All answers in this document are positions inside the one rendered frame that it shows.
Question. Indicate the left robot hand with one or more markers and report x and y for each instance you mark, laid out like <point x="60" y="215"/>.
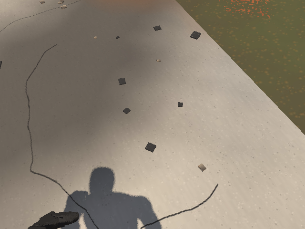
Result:
<point x="54" y="220"/>

